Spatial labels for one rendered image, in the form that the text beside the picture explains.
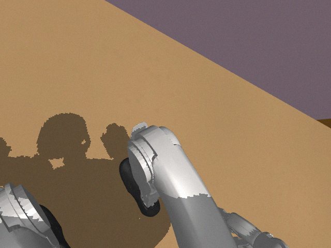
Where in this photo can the left robot foot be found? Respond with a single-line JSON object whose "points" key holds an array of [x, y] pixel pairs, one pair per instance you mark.
{"points": [[56, 228]]}

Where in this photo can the right robot arm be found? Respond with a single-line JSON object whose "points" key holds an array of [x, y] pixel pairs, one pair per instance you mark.
{"points": [[267, 240]]}

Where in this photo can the right robot hand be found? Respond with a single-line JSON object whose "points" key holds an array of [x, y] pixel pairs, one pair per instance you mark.
{"points": [[246, 232]]}

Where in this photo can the right robot foot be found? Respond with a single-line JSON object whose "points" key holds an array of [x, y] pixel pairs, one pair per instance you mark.
{"points": [[133, 189]]}

